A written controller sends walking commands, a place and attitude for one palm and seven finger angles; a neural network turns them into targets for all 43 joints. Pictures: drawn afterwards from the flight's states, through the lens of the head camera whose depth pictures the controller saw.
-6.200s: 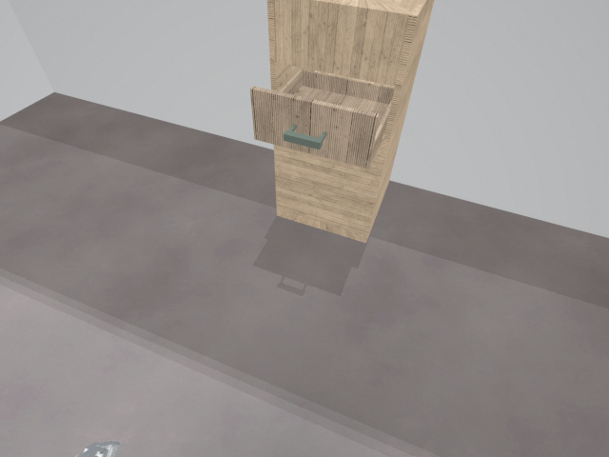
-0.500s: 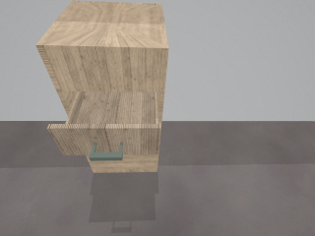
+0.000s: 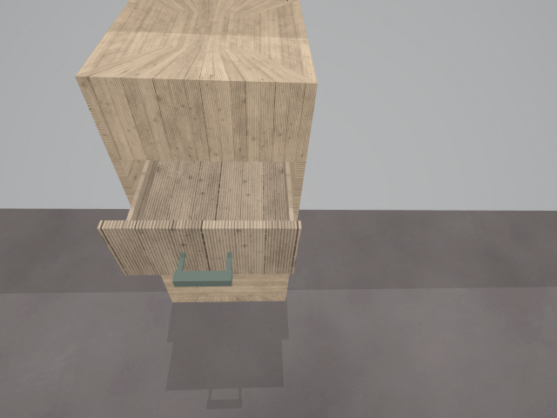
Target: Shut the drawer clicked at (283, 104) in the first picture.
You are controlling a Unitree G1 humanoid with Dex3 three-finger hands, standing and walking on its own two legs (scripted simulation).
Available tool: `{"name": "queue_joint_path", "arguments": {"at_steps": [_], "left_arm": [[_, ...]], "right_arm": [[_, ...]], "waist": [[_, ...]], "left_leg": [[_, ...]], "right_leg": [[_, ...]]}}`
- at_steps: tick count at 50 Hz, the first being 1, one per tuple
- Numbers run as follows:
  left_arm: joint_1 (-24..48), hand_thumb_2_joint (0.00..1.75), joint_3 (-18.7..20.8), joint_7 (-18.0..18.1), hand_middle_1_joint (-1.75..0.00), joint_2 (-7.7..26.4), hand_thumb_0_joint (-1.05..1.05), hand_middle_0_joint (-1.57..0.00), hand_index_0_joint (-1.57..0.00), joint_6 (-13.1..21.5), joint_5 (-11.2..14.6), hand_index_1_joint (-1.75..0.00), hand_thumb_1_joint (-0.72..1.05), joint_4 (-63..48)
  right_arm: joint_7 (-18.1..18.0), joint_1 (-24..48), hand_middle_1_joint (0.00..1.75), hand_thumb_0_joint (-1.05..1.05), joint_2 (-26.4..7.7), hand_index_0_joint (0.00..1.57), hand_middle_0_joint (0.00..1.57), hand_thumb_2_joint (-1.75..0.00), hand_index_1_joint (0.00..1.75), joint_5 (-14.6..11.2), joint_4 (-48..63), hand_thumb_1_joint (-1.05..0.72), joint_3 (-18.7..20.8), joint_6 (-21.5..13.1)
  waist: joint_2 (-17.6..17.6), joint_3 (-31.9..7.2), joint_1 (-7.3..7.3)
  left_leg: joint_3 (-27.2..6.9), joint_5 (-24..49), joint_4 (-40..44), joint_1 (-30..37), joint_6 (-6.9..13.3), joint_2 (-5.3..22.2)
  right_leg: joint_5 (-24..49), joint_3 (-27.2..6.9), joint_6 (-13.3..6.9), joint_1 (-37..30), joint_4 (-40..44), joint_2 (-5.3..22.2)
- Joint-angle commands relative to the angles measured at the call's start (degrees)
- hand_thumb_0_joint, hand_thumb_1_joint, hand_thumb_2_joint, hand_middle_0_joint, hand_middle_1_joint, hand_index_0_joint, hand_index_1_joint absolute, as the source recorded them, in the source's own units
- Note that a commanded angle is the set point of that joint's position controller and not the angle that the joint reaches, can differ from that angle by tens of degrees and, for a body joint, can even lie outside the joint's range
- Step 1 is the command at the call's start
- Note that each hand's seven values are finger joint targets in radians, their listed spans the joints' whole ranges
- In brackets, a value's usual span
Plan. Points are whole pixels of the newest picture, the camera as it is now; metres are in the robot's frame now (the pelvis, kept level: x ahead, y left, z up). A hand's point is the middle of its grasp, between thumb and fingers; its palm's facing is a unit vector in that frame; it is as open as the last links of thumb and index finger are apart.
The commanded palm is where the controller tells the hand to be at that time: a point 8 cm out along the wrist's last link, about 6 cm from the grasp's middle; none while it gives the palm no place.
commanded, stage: raise the hand and make a fist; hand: left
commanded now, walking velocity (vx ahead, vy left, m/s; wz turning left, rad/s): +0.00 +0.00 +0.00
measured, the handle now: (204, 268) +0.41 +0.17 -0.14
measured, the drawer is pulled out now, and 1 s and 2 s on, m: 0.19 0.19 0.19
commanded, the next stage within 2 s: bring the fist close to the handle in 1.84 s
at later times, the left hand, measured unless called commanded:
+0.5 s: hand out of the picture +0.13 +0.15 -0.08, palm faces +0.29 -0.96 -0.05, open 5.2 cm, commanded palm +0.13 +0.18 -0.06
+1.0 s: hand (197, 370) +0.19 +0.13 -0.04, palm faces +0.13 -0.99 -0.04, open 3.2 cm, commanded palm +0.16 +0.18 -0.04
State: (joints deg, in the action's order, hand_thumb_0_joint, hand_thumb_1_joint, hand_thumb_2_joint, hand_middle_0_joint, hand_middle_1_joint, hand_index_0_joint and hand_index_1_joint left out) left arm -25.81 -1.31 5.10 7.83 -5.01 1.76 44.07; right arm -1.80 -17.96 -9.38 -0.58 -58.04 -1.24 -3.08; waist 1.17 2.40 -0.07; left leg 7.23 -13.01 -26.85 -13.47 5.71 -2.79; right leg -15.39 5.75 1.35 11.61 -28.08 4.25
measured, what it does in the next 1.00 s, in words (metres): lowers itself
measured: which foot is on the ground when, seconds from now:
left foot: down 0.00-1.00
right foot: down 0.00-1.00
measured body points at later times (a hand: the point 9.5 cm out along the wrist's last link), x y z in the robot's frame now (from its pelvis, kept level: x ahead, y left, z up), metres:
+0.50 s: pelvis -0.01 -0.04 -0.10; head +0.04 -0.01 +0.34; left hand +0.11 +0.20 -0.08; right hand +0.26 -0.23 -0.13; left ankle +0.02 +0.05 -0.74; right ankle +0.02 -0.11 -0.74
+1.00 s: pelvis +0.01 -0.05 -0.09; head +0.10 -0.04 +0.35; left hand +0.18 +0.18 -0.04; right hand +0.19 -0.30 -0.19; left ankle +0.02 +0.05 -0.74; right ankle +0.02 -0.11 -0.74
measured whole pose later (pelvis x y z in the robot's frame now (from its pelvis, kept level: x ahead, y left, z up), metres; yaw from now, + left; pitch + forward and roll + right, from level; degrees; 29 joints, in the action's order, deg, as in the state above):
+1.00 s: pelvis +0.01 -0.05 -0.09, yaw +4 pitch +18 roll -1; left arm -33.4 3.3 -7.0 9.3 32.8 12.3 -6.6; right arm -0.9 -13.2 -15.2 -1.4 -33.0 2.6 -8.6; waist -1.7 -8.8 1.3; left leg 1.0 -30.9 -68.2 -55.7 2.3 -0.3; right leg -32.3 8.1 -5.0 52.6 -66.0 -2.2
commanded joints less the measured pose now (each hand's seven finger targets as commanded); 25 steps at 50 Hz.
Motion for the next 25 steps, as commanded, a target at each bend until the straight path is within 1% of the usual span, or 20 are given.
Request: {"name": "queue_joint_path", "arguments": {"at_steps": [1,2,3,4,5,6,7,9,10,11,12,13,14,15,16,18,20,21,23,25], "left_arm": [[-1.44,0.90,-5.95,6.06,-0.39,-4.64,0.00,-0.28,-0.28,5.50,4.00,-0.39,0.90,-38.84],[4.98,0.90,-10.09,5.23,-0.41,-7.17,0.00,-0.30,-0.30,6.64,6.20,-0.41,0.90,-51.44],[3.86,0.90,-10.36,4.53,-0.43,-6.22,0.00,-0.32,-0.32,8.88,6.33,-0.43,0.90,-53.97],[2.55,0.90,-10.13,3.81,-0.45,-5.28,0.00,-0.34,-0.34,11.09,5.64,-0.45,0.90,-53.51],[1.21,0.90,-8.52,3.42,-0.47,-4.22,0.00,-0.36,-0.36,12.87,4.99,-0.47,0.90,-50.65],[0.76,0.90,-8.74,2.32,-0.50,-5.83,0.00,-0.38,-0.38,15.16,4.67,-0.50,0.90,-46.29],[-3.60,0.90,-8.02,0.24,-0.52,-7.40,0.00,-0.40,-0.40,18.44,5.57,-0.52,0.90,-42.17],[-9.57,0.90,-3.73,-5.26,-0.56,-5.51,0.00,-0.44,-0.44,26.90,8.38,-0.56,0.90,-39.75],[-13.31,0.90,-0.05,-8.31,-0.58,-2.41,0.00,-0.46,-0.46,31.29,8.99,-0.58,0.90,-38.51],[-13.13,0.90,1.20,-11.42,-0.60,-1.11,0.00,-0.48,-0.48,35.68,9.29,-0.60,0.90,-40.13],[-14.05,0.90,3.97,-12.68,-0.62,1.55,0.00,-0.50,-0.50,37.78,8.72,-0.62,0.90,-41.61],[-15.98,0.90,6.30,-12.38,-0.65,3.42,0.00,-0.52,-0.52,37.62,7.26,-0.65,0.90,-42.19],[-16.59,0.90,5.38,-11.76,-0.67,3.44,0.00,-0.54,-0.54,35.83,5.50,-0.67,0.90,-44.18],[-15.13,0.90,6.41,-10.23,-0.69,4.96,0.00,-0.56,-0.56,33.71,3.53,-0.69,0.90,-43.86],[-12.82,0.90,3.47,-9.16,-0.71,2.60,0.00,-0.58,-0.58,32.03,2.98,-0.71,0.90,-46.72],[-4.24,0.90,4.12,-6.67,-0.75,3.33,0.00,-0.62,-0.62,33.29,3.11,-0.75,0.90,-54.37],[4.30,0.90,6.49,-4.52,-0.80,5.45,0.00,-0.66,-0.66,39.15,5.23,-0.80,0.90,-65.84],[4.62,0.90,6.54,-4.26,-0.82,5.74,0.00,-0.68,-0.68,42.66,6.44,-0.82,0.90,-70.87],[6.17,0.90,1.41,-6.34,-0.86,3.88,0.00,-0.72,-0.72,47.74,7.91,-0.86,0.90,-75.53],[7.50,0.90,-3.17,-9.58,-0.91,1.87,0.00,-0.76,-0.76,48.54,8.55,-0.91,0.90,-75.05]], "right_arm": [[-0.67,1.40,0.30,0.00,-9.11,0.20,0.20,-0.90,0.30,-2.37,12.76,-0.90,1.74,-14.92],[-0.41,1.26,0.30,0.00,-10.31,0.20,0.20,-0.90,0.30,-2.85,17.51,-0.90,1.90,-15.39],[-0.83,2.64,0.30,0.00,-11.31,0.20,0.20,-0.90,0.30,-2.98,18.62,-0.90,2.27,-16.91],[-0.84,3.44,0.30,0.00,-12.00,0.20,0.20,-0.90,0.30,-2.01,19.74,-0.90,2.35,-18.20],[-0.32,3.36,0.30,0.00,-12.56,0.20,0.20,-0.90,0.30,-1.15,21.58,-0.90,2.78,-18.54],[0.33,3.42,0.30,0.00,-12.64,0.20,0.20,-0.90,0.30,-0.28,22.89,-0.90,3.25,-18.21],[0.86,4.79,0.30,0.00,-12.63,0.20,0.20,-0.90,0.30,0.08,24.40,-0.90,3.84,-17.98],[1.79,7.94,0.30,0.00,-12.11,0.20,0.20,-0.90,0.30,0.16,27.27,-0.90,4.87,-16.80],[2.51,8.77,0.30,0.00,-12.07,0.20,0.20,-0.90,0.30,-0.02,27.84,-0.90,5.58,-15.86],[3.46,11.09,0.30,0.00,-12.45,0.20,0.20,-0.90,0.30,0.56,30.19,-0.90,5.89,-14.97],[4.04,13.51,0.30,0.00,-12.94,0.20,0.20,-0.90,0.30,0.95,33.68,-0.90,6.36,-13.85],[4.29,14.79,0.30,0.00,-12.60,0.20,0.20,-0.90,0.30,0.85,36.33,-0.90,6.30,-12.42],[4.48,16.52,0.30,0.00,-12.18,0.20,0.20,-0.90,0.30,0.58,39.19,-0.90,5.69,-10.71],[4.60,16.13,0.30,0.00,-11.65,0.20,0.20,-0.90,0.30,0.28,39.34,-0.90,5.62,-8.88],[4.51,17.05,0.30,0.00,-11.25,0.20,0.20,-0.90,0.30,-0.02,41.84,-0.90,5.08,-7.41],[3.75,15.27,0.30,0.00,-9.88,0.20,0.20,-0.90,0.30,0.17,42.20,-0.90,4.92,-6.33],[2.88,10.16,0.30,0.00,-8.68,0.20,0.20,-0.90,0.30,1.02,40.79,-0.90,5.36,-6.86],[2.44,9.19,0.30,0.00,-8.36,0.20,0.20,-0.90,0.30,1.14,40.35,-0.90,5.55,-7.40],[1.94,9.11,0.30,0.00,-8.43,0.20,0.20,-0.90,0.30,0.98,38.36,-0.90,4.59,-9.13],[1.40,9.19,0.30,0.00,-9.84,0.20,0.20,-0.90,0.30,0.72,37.23,-0.90,3.95,-10.89]], "waist": [[-8.98,-7.32,2.55],[-10.49,-3.58,2.77],[-9.23,-3.94,2.76],[-5.62,-3.26,2.96],[-1.23,-3.51,3.86],[7.27,-1.69,4.49],[12.20,-2.24,3.09],[23.19,-3.29,0.07],[21.91,-3.62,-1.93],[18.20,-4.56,-2.50],[11.74,-5.99,-3.46],[3.16,-7.99,-4.98],[-3.50,-9.01,-5.84],[-7.84,-10.36,-6.37],[-8.39,-10.99,-5.60],[-7.02,-16.54,-4.26],[-6.51,-23.50,-1.78],[-7.65,-27.05,-1.30],[-10.18,-27.40,0.94],[-10.46,-26.01,3.85]], "left_leg": [[-17.92,-6.13,13.78,4.09,-9.58,8.38],[-16.86,-7.21,11.07,0.76,-8.25,7.56],[-16.33,-6.86,7.33,0.39,-7.26,7.26],[-15.22,-7.19,3.28,-2.15,-6.42,5.97],[-14.37,-7.38,-0.93,-5.22,-5.75,4.61],[-14.64,-7.59,-4.75,-9.45,-5.54,4.33],[-14.44,-7.39,-8.61,-13.25,-5.47,4.35],[-12.40,-11.89,-14.31,-23.10,-5.96,3.66],[-10.64,-10.30,-16.05,-25.60,-6.59,3.07],[-9.15,-9.95,-18.68,-27.63,-6.84,2.26],[-7.74,-9.61,-20.83,-28.42,-6.56,1.32],[-6.90,-8.69,-21.32,-27.67,-6.37,0.67],[-6.57,-9.05,-20.98,-26.89,-6.31,0.12],[-7.33,-9.34,-20.81,-26.91,-6.83,0.16],[-8.19,-11.24,-21.04,-27.39,-6.90,0.42],[-8.98,-12.07,-24.71,-30.42,-5.91,1.50],[-9.59,-9.76,-29.89,-31.34,-4.57,2.30],[-10.14,-7.48,-31.86,-29.95,-4.20,2.66],[-11.39,-6.24,-34.05,-29.16,-3.92,3.07],[-12.47,-6.21,-35.20,-28.22,-3.38,3.70]], "right_leg": [[-7.48,-1.52,-3.01,15.96,-13.39,-3.30],[-5.31,-1.29,-2.69,15.20,-12.23,-3.02],[-5.44,-1.29,-2.57,15.63,-9.74,-3.17],[-5.31,-1.13,-2.78,15.78,-6.61,-3.49],[-6.05,-0.64,-2.88,16.14,-4.51,-3.77],[-6.78,-0.28,-3.02,19.58,-4.83,-4.13],[-8.63,0.16,-3.06,23.00,-7.48,-4.32],[-16.97,-0.09,-3.03,27.79,-11.70,-4.52],[-16.68,-0.87,-3.63,27.83,-13.30,-4.66],[-16.08,-1.30,-3.88,28.53,-16.16,-4.68],[-14.44,-1.43,-4.28,28.39,-19.13,-4.76],[-12.04,-1.15,-4.88,27.67,-22.01,-4.90],[-10.60,-0.91,-5.32,27.44,-23.71,-4.85],[-9.77,-1.13,-5.79,27.74,-25.42,-4.78],[-9.72,-1.47,-5.85,29.37,-26.54,-4.92],[-9.89,-3.38,-5.50,33.05,-28.98,-5.08],[-9.77,-5.91,-4.71,35.06,-29.67,-5.71],[-9.01,-7.14,-4.57,34.98,-29.89,-6.13],[-9.55,-7.61,-4.47,38.39,-30.31,-6.32],[-9.84,-7.74,-4.43,41.27,-29.48,-6.27]]}}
